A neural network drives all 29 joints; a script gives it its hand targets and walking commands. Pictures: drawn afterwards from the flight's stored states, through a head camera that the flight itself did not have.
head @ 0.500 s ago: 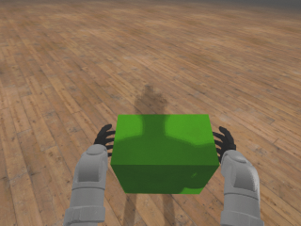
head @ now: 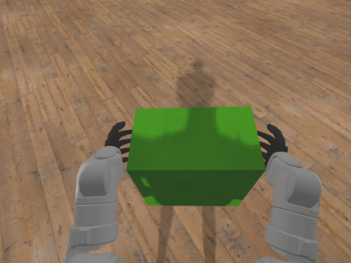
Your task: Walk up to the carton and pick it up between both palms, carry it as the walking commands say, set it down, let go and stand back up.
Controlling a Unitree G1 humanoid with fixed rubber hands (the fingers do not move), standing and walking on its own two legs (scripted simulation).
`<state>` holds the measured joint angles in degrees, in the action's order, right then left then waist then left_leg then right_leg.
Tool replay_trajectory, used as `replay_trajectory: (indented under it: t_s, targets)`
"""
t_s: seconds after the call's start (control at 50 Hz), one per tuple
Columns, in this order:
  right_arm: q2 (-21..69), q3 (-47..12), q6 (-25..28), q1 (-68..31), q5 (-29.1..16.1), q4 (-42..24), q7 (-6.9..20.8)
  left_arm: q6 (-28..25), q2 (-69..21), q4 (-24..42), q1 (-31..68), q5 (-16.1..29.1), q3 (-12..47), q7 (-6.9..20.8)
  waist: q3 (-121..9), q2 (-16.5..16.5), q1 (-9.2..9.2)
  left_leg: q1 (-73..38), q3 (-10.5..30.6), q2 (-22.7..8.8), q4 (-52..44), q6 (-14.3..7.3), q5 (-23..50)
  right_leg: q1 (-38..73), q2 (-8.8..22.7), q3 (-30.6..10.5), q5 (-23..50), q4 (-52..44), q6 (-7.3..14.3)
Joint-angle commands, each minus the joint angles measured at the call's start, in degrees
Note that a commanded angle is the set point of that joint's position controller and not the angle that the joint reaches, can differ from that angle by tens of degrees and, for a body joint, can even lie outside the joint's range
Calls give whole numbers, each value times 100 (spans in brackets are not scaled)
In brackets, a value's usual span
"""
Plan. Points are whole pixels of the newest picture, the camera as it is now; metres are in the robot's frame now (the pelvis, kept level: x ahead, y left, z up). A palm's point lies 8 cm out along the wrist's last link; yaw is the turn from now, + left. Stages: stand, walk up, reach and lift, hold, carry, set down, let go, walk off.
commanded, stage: carry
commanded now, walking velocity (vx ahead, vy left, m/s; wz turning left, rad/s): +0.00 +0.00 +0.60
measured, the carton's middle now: (192, 162) +0.36 -0.03 +0.03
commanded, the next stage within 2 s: none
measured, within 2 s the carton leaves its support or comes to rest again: neither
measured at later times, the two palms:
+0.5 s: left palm (19, 190) +0.26 +0.32 +0.09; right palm (181, 143) +0.36 +0.00 +0.11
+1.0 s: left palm (2, 222) +0.19 +0.30 +0.11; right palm (182, 155) +0.33 -0.01 +0.10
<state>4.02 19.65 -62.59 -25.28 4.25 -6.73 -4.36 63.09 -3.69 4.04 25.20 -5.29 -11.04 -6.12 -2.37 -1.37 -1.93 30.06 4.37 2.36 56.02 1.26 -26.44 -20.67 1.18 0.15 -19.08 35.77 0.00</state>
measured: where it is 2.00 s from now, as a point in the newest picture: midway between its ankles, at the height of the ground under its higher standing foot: outside the picture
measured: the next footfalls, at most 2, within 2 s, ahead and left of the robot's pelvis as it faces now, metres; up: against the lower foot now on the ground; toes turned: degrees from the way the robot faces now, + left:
left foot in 0.26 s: +0.04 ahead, +0.16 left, +0.00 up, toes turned +5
right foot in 0.74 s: +0.05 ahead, -0.02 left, +0.00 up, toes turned +11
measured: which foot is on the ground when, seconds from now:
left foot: up 0.00-0.24, down 0.26-0.76, up 0.78-1.00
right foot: down 0.00-0.26, up 0.28-0.72, down 0.74-1.00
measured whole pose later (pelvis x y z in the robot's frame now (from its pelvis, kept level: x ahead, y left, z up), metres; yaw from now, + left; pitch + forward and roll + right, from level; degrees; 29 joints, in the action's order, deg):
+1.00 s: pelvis -0.04 +0.03 +0.00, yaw +27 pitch +4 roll +2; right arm 4.5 19.4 -61.8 -24.8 2.4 -7.9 -3.9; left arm 61.9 -4.0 7.6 23.2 -3.9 -11.6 -5.9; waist -1.1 -0.9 -2.5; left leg 34.0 7.1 -0.6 64.9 2.1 -20.9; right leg -21.2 5.7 14.5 -16.2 33.5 3.8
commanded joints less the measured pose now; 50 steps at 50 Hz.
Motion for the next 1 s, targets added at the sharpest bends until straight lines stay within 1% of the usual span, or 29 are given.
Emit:
replay_trajectory:
  t_s: [0.0, 0.02, 0.1, 0.14, 0.16, 0.18, 0.2, 0.22, 0.24, 0.26, 0.3, 0.34, 0.38, 0.42, 0.46, 0.54, 0.6, 0.64, 0.66, 0.68, 0.7, 0.72, 0.74, 0.76, 0.8, 0.84, 0.86, 0.88, 0.98]
  targets:
    - [4607, -4811, 89, -3562, -1998, -861, 136, -373, -4367, 1454, 3191, 1377, 3017, -14, -2472, 1149, 221, 1327, -682, -253, 631, 253, 31, 2704, 1828, -167, 4966, -235, 718]
    - [4544, -4807, 48, -3497, -1970, -894, 119, -331, -4305, 1300, 3018, 1325, 2955, -8, -2437, 1387, 220, 1147, -694, -276, 513, 248, 86, 2526, 1799, -4, 4690, -259, 668]
    - [4269, -4717, -68, -3338, -1871, -915, 103, -232, -4156, 1064, 2660, 1257, 2968, 22, -2456, 1488, 259, 398, -909, -111, -527, 158, 382, 2173, 1658, 596, 4267, 4, 423]
    - [4237, -4663, -57, -3481, -1854, -901, 125, -276, -4185, 1153, 2852, 1328, 3075, 18, -2555, 1677, 246, 133, -921, -142, -1275, 97, 433, 2239, 1759, 580, 4395, 257, 350]
    - [4184, -4652, -85, -3403, -1877, -871, 153, -250, -4134, 1096, 2752, 1271, 3086, -19, -2591, 1469, 154, -274, -891, -145, -2036, 74, 782, 2135, 1670, 744, 4169, 534, 210]
    - [4209, -4620, -62, -3467, -1856, -851, 182, -272, -4256, 1069, 2876, 1314, 3154, -26, -2622, 1144, 80, -711, -828, -37, -2910, 55, 1569, 1921, 1513, 884, 3757, 927, 10]
    - [4189, -4467, -71, -3108, -1765, -629, 223, -264, -4181, 1183, 2908, 1315, 3277, -51, -2608, 334, 8, -1743, 218, -535, -3028, -94, 2990, 687, 1236, 852, 1744, 1472, -270]
    - [4053, -4439, -37, -3463, -1868, -749, 242, -244, -4311, 1089, 2894, 1274, 3296, -89, -2690, -1367, 154, -2689, 2086, -1601, -2735, -442, 6457, -774, 419, 854, -1435, 2250, -527]
    - [4158, -4320, -45, -2817, -1847, -529, 293, -205, -4350, 1310, 2804, 1314, 3435, -80, -2565, -1816, 181, -3078, 2793, -1687, -2599, -589, 7505, -1610, -19, 394, -2332, 2814, -590]
    - [4137, -4241, 10, -2995, -1754, -484, 315, -233, -4351, 1369, 3236, 1413, 3550, -57, -2432, -1339, 172, -3153, 2456, -1482, -2476, -606, 7191, -1549, 135, 56, -2135, 2904, -542]
    - [4470, -4304, 61, -2972, -1728, -684, 373, -295, -4739, 1619, 3572, 1684, 3918, 34, -2440, -1181, 136, -3046, 2638, -1259, -2670, -610, 5715, -1639, -54, 61, -1720, 2796, -482]
    - [4462, -4338, 166, -3207, -1686, -855, 369, -357, -4881, 1625, 3811, 1824, 4036, 92, -2634, -959, 118, -3418, 2303, -1028, -2517, -696, 5933, -1716, -95, 120, -1480, 2588, -466]
    - [4422, -4243, 237, -2957, -1564, -962, 354, -388, -5109, 1569, 3636, 1943, 4217, 140, -2713, -1038, 99, -3531, 2289, -930, -2553, -681, 5684, -1717, -128, 104, -1285, 2475, -491]
    - [4380, -4113, 257, -2708, -1438, -839, 327, -367, -5057, 1622, 3690, 1965, 4315, 143, -2647, -1114, 61, -3629, 2556, -934, -2567, -596, 6145, -1687, -223, 61, -1290, 2318, -506]
    - [4142, -4067, 257, -2478, -1324, -852, 282, -368, -4765, 1609, 3555, 1891, 4241, 113, -2671, -891, 31, -3648, 2756, -970, -2637, -717, 6037, -1529, -309, 94, -1325, 1926, -551]
    - [3919, -4186, 255, -2921, -1314, -858, 208, -357, -4485, 1295, 3571, 1738, 3969, 98, -2556, -882, 27, -3236, 3129, -1038, -2792, -948, 5890, -1086, -436, 68, -1245, 1175, -484]
    - [3894, -4300, 236, -2888, -1318, -737, 187, -380, -4273, 1337, 3541, 1680, 3789, 68, -2577, -1088, 69, -2281, 3021, -963, -3087, -936, 4810, -11, -500, 171, -1064, 282, -336]
    - [3919, -4382, 233, -3008, -1366, -642, 171, -382, -4215, 1295, 3570, 1612, 3678, 33, -2590, -1314, 119, -1403, 2533, -659, -3253, -537, 4241, 1182, -473, 412, -700, -629, -245]
    - [3914, -4440, 253, -3178, -1382, -739, 144, -393, -4248, 1259, 3661, 1605, 3620, 41, -2692, -1078, 174, -914, 2058, -441, -3126, -252, 3331, 2090, -264, 437, -219, -1374, -157]
    - [3875, -4516, 232, -3054, -1387, -803, 122, -400, -4168, 1139, 3214, 1473, 3447, 26, -2693, -335, 294, 106, 1310, -34, -2505, -16, 1649, 3080, 554, 94, 480, -1619, 96]
    - [4042, -4606, 181, -2537, -1408, -940, 149, -384, -4292, 1340, 2803, 1513, 3523, 35, -2806, 722, 328, 780, 357, 353, -1027, 102, 39, 3446, 1894, -720, 800, -1595, 504]
    - [3952, -4519, 151, -2644, -1374, -821, 176, -356, -4188, 1197, 2769, 1409, 3474, 11, -2628, 1019, 294, 1107, 1, 118, 397, 213, -411, 3084, 2713, -965, 1499, -1389, 882]
    - [3986, -4588, 176, -3082, -1401, -842, 198, -375, -4187, 1294, 3018, 1389, 3531, 28, -2277, 672, 258, 1237, 4, -297, 1053, 187, -313, 2544, 2831, -680, 1425, -1423, 961]
    - [3870, -4507, 137, -3175, -1367, -715, 185, -326, -4074, 1124, 3002, 1318, 3450, 27, -1996, 277, 226, 1284, 29, -381, 1517, 150, -36, 2116, 2598, -370, 1154, -1499, 867]
    - [4050, -4542, 88, -3483, -1556, -647, 200, -313, -4125, 1150, 3271, 1314, 3337, 32, -1817, 58, 189, 1454, -208, -477, 1722, 121, 336, 1927, 2331, -18, 1164, -1397, 778]
    - [4049, -4499, 55, -3409, -1624, -511, 199, -294, -4085, 1067, 3224, 1302, 3263, 2, -1909, 224, 170, 1563, -334, -569, 1565, 170, 500, 2066, 2214, 218, 1348, -1191, 727]
    - [3990, -4456, 59, -3362, -1617, -399, 192, -324, -3997, 1078, 3314, 1300, 3234, -28, -2077, 301, 161, 1635, -392, -570, 1366, 182, 578, 2355, 2177, 343, 1972, -981, 706]
    - [4010, -4579, 30, -3372, -1677, -585, 181, -311, -3950, 1093, 3066, 1245, 3129, -33, -2004, 614, 172, 1583, -535, -546, 1219, 232, 531, 2309, 2148, 452, 1999, -966, 677]
    - [4405, -4914, 41, -3700, -1927, -1022, 167, -364, -4224, 1125, 2909, 1251, 3012, 18, -2028, 1037, 214, 1282, -953, -506, 516, 292, 601, 2411, 2046, 1002, 2786, -612, 502]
